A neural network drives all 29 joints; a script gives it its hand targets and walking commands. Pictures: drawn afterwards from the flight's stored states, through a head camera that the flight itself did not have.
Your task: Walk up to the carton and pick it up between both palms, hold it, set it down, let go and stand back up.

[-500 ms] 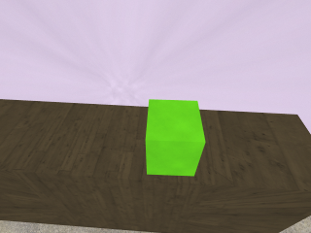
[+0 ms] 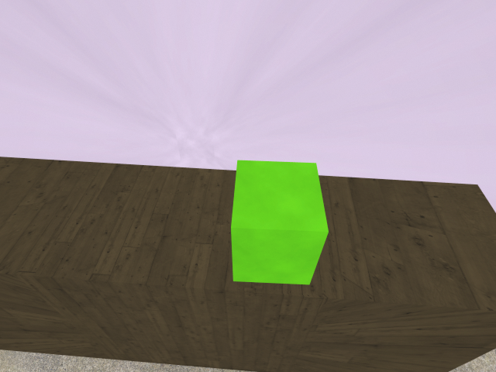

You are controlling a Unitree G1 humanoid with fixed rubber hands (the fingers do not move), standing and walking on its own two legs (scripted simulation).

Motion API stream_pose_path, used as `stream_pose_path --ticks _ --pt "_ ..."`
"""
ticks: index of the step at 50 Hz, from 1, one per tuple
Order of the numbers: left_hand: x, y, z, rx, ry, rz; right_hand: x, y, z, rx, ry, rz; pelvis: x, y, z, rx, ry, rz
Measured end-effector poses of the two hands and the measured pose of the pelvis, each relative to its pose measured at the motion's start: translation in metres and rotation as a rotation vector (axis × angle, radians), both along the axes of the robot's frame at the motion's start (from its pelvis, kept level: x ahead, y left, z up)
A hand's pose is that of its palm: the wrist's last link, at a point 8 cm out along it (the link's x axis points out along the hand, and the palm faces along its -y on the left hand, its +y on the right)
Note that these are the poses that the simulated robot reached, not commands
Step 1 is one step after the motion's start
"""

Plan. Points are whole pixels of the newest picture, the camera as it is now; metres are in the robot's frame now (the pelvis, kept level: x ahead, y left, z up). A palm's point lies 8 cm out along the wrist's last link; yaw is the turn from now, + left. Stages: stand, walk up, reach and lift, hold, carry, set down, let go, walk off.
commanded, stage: stand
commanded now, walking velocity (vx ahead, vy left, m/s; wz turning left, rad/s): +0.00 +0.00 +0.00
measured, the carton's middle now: (273, 223) +0.42 -0.05 -0.03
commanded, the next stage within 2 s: none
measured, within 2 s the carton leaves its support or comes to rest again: neither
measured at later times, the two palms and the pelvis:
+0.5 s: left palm out of the picture -0.01 +0.23 -0.14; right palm out of the picture +0.00 -0.23 -0.14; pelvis +0.01 +0.00 +0.00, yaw +0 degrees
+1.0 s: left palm out of the picture -0.01 +0.22 -0.14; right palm out of the picture +0.01 -0.23 -0.14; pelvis +0.01 +0.00 +0.00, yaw +0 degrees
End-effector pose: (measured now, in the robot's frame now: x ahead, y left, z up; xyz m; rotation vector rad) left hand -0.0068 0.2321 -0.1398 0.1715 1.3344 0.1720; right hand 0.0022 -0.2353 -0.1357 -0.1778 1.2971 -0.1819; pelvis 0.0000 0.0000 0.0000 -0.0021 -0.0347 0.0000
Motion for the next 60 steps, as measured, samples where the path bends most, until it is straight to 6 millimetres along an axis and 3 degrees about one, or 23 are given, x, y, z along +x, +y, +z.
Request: stream_pose_path --ticks 60 --pt "0.0 -0.009 -0.002 -0.013 0.058 0.025 0.006 0.008 -0.003 0.014 0.055 -0.01 0.014 -0.001 0.002 0.002 0.009 0.006"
